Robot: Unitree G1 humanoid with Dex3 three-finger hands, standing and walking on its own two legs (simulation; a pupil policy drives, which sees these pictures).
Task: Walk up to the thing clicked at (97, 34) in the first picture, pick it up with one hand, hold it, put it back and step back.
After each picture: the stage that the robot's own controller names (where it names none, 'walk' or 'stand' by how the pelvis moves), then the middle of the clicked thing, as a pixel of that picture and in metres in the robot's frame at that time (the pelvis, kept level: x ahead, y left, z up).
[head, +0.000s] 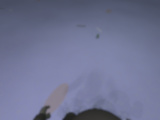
stand; (97, 36) +2.04 -0.20 -0.72
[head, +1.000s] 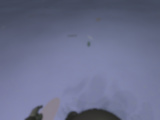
walk; (88, 43) +1.92 +0.14 -0.69
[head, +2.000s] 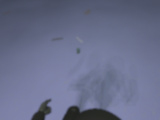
walk; (78, 50) +1.31 +0.33 -0.71
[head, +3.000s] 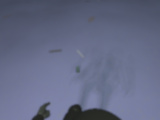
walk; (77, 69) +0.85 +0.26 -0.72
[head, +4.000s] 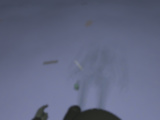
walk; (76, 87) +0.53 +0.23 -0.71
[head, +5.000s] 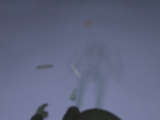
stand; (73, 97) +0.34 +0.22 -0.70
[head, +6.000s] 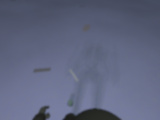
stand; (70, 103) +0.30 +0.20 -0.72
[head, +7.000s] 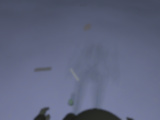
stand; (71, 102) +0.30 +0.19 -0.73
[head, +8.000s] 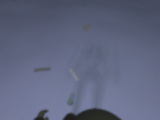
stand; (70, 102) +0.31 +0.21 -0.73
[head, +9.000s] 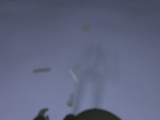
stand; (70, 103) +0.30 +0.21 -0.73
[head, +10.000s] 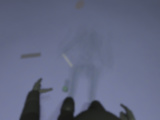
go down; (65, 89) +0.32 +0.22 -0.64
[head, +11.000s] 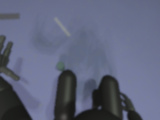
go down; (61, 66) +0.38 +0.24 -0.29
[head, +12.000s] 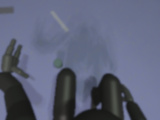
close in; (58, 64) +0.38 +0.25 -0.28
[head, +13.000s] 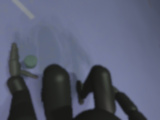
close in; (31, 62) +0.36 +0.28 -0.21
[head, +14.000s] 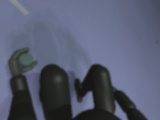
close; (26, 61) +0.36 +0.28 -0.22
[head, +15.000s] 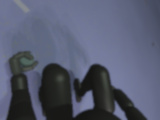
lift; (27, 61) +0.35 +0.28 -0.22
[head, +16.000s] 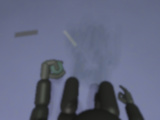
lift; (58, 70) +0.32 +0.21 -0.03
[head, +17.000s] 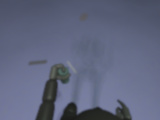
hold; (64, 75) +0.32 +0.18 -0.01
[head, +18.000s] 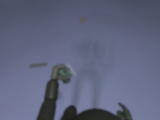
hold; (65, 75) +0.32 +0.17 -0.01
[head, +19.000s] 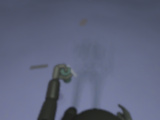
hold; (66, 75) +0.33 +0.17 +0.00
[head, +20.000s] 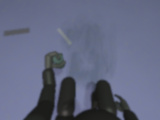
crouch; (59, 61) +0.40 +0.21 -0.10
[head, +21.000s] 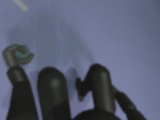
lower; (24, 55) +0.39 +0.29 -0.22
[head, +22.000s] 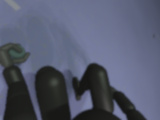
lower; (19, 55) +0.40 +0.30 -0.22
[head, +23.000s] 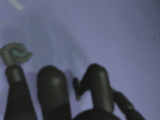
lower; (21, 54) +0.39 +0.30 -0.22
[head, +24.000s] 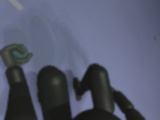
lower; (21, 55) +0.39 +0.30 -0.22
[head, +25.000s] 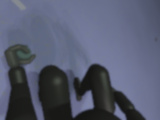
loosen; (24, 55) +0.38 +0.29 -0.22
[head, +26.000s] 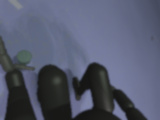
withdraw; (24, 58) +0.38 +0.27 -0.22
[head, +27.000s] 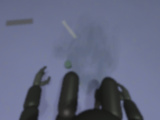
walk; (68, 65) +0.41 +0.22 -0.36
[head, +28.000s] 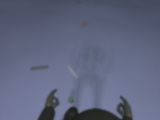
stand; (71, 99) +0.33 +0.18 -0.66
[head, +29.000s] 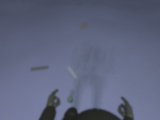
stand; (70, 99) +0.35 +0.20 -0.67
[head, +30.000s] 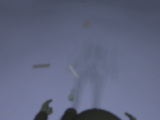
stand; (71, 97) +0.34 +0.19 -0.69
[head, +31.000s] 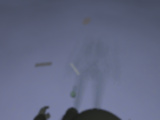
walk; (73, 94) +0.37 +0.18 -0.72
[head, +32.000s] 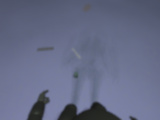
walk; (75, 75) +0.57 +0.15 -0.70
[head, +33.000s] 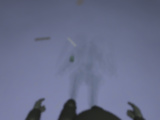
walk; (72, 59) +0.85 +0.27 -0.70
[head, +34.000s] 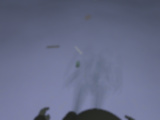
stand; (77, 64) +0.95 +0.22 -0.72
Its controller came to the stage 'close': yes
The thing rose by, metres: 0.71
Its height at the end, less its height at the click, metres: +0.00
